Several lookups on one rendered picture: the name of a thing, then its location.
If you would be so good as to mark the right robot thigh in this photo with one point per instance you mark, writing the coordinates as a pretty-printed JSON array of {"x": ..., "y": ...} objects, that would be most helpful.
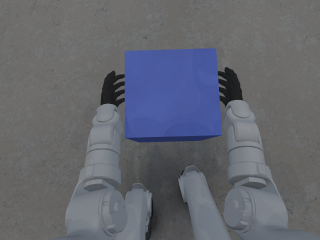
[{"x": 207, "y": 223}]

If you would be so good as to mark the robot right forearm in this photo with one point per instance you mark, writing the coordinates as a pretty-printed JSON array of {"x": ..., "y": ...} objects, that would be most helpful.
[{"x": 247, "y": 165}]

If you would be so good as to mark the carton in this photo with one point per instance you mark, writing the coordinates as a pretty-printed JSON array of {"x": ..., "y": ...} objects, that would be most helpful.
[{"x": 171, "y": 95}]

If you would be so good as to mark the robot left forearm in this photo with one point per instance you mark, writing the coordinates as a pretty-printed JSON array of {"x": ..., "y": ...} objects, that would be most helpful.
[{"x": 101, "y": 168}]

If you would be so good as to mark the robot left shin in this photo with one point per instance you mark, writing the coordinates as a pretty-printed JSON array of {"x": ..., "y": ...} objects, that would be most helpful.
[{"x": 140, "y": 186}]

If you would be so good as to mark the right robot hand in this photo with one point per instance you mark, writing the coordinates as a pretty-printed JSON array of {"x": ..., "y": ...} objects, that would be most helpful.
[{"x": 232, "y": 85}]

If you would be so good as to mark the left robot upper arm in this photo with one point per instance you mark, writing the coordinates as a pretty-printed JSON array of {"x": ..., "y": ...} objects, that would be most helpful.
[{"x": 95, "y": 215}]

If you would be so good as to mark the left robot hand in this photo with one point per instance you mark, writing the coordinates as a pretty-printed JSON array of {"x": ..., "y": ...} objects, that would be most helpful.
[{"x": 108, "y": 95}]

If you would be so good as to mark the right robot upper arm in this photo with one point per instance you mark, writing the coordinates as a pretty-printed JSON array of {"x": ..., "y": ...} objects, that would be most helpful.
[{"x": 257, "y": 214}]

